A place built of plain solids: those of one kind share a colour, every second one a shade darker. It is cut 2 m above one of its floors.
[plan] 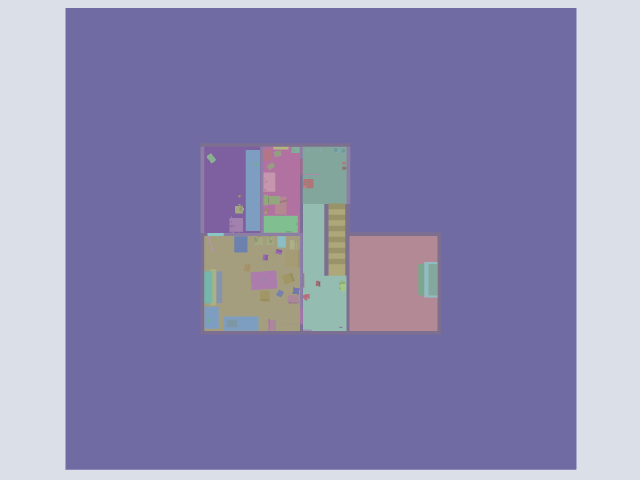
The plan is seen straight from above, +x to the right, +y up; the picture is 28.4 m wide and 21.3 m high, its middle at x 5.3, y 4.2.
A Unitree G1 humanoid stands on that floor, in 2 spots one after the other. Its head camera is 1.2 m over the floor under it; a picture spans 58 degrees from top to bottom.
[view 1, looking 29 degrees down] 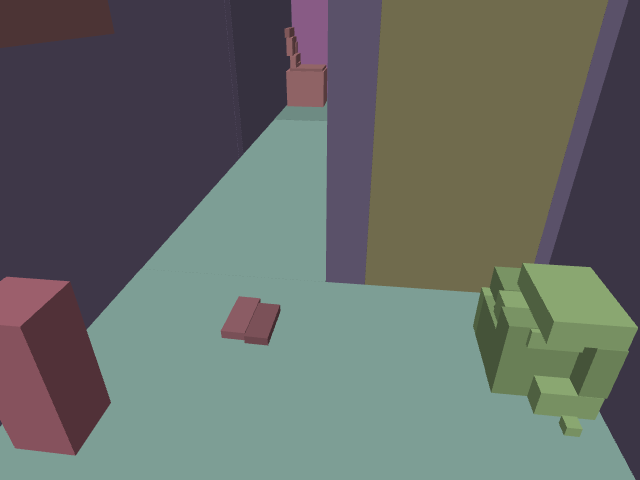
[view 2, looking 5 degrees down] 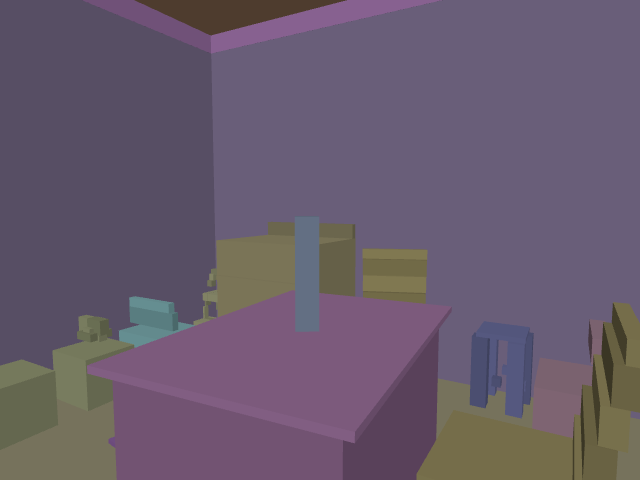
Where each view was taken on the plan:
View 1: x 5.67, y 0.88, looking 97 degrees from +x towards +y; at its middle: floor_lobby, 2.48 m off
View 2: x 1.52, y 1.62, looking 30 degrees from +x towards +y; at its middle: range_flat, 3.03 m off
